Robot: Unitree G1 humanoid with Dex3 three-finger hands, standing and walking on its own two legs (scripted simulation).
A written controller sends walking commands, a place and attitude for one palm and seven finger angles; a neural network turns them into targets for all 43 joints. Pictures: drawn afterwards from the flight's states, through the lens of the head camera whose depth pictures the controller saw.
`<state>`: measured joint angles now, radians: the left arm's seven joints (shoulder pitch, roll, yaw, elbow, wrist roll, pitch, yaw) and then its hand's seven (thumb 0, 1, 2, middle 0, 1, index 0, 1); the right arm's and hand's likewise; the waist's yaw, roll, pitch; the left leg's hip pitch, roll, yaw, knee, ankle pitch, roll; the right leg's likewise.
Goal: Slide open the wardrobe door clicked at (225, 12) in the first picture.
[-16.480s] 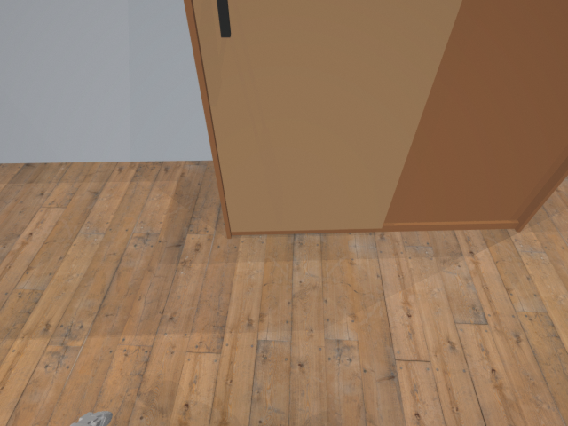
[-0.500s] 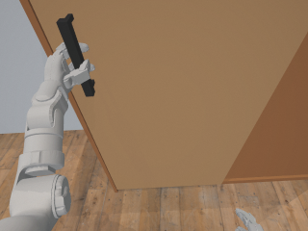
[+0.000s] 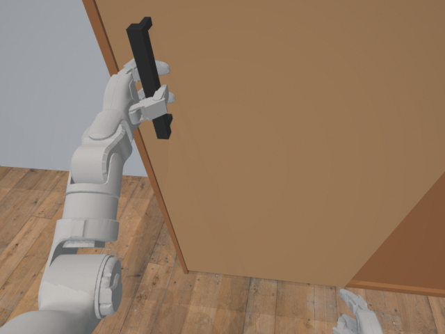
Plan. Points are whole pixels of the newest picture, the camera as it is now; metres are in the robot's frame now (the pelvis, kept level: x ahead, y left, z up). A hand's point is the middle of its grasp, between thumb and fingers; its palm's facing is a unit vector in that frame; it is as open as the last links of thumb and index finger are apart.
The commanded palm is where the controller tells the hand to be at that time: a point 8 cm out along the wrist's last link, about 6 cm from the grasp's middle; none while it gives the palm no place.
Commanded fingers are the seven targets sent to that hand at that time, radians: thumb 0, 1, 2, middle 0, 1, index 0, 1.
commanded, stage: tug the door sideways, standing still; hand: left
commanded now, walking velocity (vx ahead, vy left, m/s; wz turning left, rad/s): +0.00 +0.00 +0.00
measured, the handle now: (156, 83) +0.47 +0.17 +0.23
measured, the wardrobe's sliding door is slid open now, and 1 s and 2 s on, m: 0.00 0.01 0.18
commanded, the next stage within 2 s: step sideways, sliding the door along in 0.20 s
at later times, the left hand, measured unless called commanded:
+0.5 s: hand (164, 105) +0.42 +0.14 +0.22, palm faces +0.15 -0.98 -0.16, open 6.2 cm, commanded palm +0.39 +0.16 +0.23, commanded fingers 0.00 0.90 0.90 -0.45 -1.40 -0.45 -1.40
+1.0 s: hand (178, 105) +0.43 +0.12 +0.21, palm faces +0.34 -0.94 -0.09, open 6.9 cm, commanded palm +0.39 +0.10 +0.22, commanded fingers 0.00 0.90 0.90 -0.45 -1.40 -0.45 -1.40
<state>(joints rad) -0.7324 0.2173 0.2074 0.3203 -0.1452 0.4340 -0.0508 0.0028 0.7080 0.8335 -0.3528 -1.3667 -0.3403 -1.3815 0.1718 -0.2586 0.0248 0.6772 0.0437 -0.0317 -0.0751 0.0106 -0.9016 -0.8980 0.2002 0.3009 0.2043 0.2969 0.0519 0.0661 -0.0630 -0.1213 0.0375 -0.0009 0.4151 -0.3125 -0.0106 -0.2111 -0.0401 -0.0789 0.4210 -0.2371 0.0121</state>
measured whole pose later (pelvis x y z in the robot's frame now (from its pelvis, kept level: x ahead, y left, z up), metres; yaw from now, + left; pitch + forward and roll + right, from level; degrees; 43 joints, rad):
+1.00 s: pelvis +0.02 -0.10 -0.01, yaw +2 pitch -2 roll -2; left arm -0.73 0.27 0.16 0.20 -0.08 0.00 0.14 -0.02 0.74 0.83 -0.45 -1.40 -0.09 -1.28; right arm 0.06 -0.23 -0.05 0.62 0.04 -0.07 -0.01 0.01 -0.91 -0.90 0.20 0.30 0.20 0.30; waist 0.14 0.06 0.24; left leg -0.21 0.16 0.06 0.60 -0.35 -0.07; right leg -0.47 -0.01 -0.04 1.01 -0.44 0.00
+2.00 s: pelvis +0.14 -0.24 -0.01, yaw +3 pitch -1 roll -3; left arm -0.11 0.08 0.09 -0.49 0.00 -0.05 0.18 -0.02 0.73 0.78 -0.45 -1.40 -0.05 -1.13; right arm 0.13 -0.20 -0.03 0.55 0.01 -0.16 0.05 0.01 -0.90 -0.90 0.20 0.30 0.21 0.30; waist 0.13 0.06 0.19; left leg -0.14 0.13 0.14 0.54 -0.37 -0.03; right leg -0.51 0.00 -0.06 1.11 -0.46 0.01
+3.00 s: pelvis +0.01 -0.42 -0.02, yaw -4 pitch -1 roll -2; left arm -0.56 0.30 0.30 0.14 -0.06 0.02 0.20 -0.04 0.70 0.84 -0.45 -1.40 -0.16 -1.31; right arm 0.13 -0.23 -0.01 0.67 0.06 -0.09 -0.02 0.01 -0.90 -0.90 0.20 0.30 0.21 0.30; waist 0.03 0.10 0.16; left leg -0.40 0.20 0.01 0.74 -0.40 -0.05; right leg -0.22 -0.03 -0.12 0.55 -0.30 0.02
